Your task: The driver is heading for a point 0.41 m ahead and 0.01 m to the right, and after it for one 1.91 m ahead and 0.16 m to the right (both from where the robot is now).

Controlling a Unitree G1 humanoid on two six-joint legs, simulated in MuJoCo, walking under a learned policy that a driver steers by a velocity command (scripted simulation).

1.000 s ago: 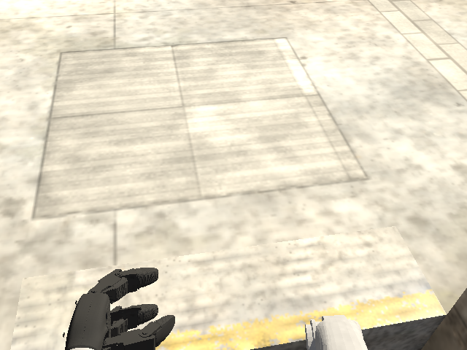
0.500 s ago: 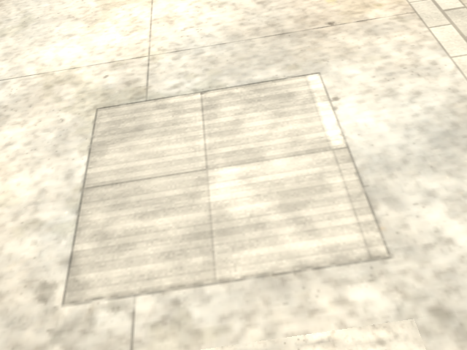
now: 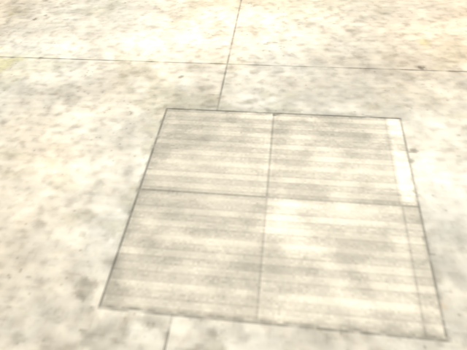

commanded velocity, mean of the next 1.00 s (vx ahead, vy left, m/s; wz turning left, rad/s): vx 0.34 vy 0.00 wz -0.18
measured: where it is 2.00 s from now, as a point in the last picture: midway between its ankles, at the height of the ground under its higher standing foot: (256, 188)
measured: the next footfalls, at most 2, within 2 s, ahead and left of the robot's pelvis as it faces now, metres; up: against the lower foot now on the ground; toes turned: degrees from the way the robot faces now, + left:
left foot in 0.12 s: +0.03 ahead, +0.21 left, +0.00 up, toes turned +8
right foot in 0.50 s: +0.34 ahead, +0.03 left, +0.21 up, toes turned +2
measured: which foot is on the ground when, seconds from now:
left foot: up 0.00-0.10, down 0.12-0.52, up 0.54-1.00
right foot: down 0.00-0.12, up 0.14-0.48, down 0.50-1.00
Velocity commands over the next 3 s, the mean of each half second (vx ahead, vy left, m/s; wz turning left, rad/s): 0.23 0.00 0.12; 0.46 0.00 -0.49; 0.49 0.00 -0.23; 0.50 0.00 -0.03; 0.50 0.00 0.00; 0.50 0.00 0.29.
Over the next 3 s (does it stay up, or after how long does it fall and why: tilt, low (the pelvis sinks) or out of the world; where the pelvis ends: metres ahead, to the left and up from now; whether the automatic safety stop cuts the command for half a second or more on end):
stays up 1.42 -0.16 0.21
